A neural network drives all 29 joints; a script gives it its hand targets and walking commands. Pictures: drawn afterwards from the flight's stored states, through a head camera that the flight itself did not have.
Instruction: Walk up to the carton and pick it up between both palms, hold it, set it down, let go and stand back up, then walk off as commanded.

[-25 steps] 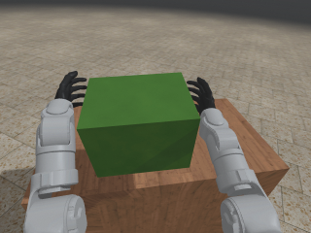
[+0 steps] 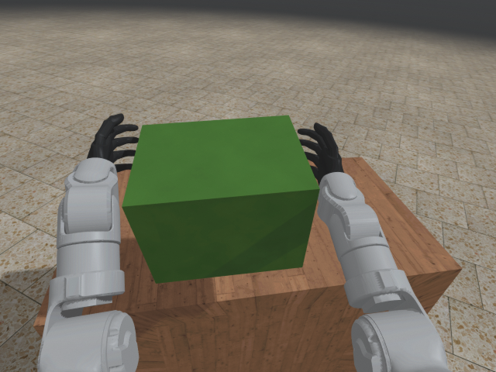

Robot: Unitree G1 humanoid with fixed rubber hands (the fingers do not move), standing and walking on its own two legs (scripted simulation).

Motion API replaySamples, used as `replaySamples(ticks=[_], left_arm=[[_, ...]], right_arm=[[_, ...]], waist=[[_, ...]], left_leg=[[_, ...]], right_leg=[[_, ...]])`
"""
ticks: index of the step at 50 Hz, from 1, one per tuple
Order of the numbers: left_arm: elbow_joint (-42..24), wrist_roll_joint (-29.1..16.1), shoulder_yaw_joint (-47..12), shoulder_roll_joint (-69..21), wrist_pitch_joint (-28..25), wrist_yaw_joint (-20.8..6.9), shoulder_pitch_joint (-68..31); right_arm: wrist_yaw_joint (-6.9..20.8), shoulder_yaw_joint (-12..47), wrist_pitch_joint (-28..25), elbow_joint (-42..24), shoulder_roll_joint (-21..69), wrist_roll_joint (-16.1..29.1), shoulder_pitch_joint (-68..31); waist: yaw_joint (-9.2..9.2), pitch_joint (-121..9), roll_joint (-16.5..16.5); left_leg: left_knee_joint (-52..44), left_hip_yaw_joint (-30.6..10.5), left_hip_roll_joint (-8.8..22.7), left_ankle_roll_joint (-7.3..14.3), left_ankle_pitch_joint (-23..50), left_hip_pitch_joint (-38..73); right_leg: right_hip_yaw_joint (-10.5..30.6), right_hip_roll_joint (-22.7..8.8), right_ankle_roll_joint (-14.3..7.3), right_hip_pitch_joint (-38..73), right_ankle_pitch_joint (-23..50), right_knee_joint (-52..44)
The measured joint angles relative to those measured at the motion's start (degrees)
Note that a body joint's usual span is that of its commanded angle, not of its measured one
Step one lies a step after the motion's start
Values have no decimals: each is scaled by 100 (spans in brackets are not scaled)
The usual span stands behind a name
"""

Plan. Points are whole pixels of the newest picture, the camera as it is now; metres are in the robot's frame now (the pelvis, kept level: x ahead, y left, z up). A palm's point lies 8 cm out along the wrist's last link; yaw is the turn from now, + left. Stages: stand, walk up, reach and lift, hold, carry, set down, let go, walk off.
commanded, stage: hold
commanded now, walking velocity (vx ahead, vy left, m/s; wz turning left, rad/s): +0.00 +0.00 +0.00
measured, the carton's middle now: (223, 197) +0.38 +0.01 +0.15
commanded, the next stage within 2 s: none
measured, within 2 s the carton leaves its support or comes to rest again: neither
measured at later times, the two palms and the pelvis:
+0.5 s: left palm (103, 164) +0.37 +0.18 +0.23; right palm (328, 171) +0.36 -0.16 +0.21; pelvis +0.00 +0.00 +0.00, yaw +0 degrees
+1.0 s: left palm (103, 164) +0.37 +0.18 +0.23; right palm (328, 171) +0.36 -0.16 +0.21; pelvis +0.00 +0.00 +0.00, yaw +0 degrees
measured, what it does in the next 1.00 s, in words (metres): stands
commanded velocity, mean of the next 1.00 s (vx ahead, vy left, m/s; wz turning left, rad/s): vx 0.00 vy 0.00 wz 0.00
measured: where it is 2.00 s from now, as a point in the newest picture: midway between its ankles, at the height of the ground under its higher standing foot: outside the picture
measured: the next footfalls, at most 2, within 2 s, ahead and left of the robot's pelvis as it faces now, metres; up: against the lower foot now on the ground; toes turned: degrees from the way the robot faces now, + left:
none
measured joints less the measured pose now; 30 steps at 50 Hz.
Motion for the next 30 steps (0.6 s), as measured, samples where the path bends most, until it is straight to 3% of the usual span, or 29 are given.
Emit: replaySamples(ticks=[30], left_arm=[[-23, 13, 0, -1, 9, 0, 2]], right_arm=[[0, 1, 3, -5, -2, 5, -19]], waist=[[0, 0, 0]], left_leg=[[-1, 0, 0, 0, 0, 1]], right_leg=[[0, 0, -2, 0, 0, 0]])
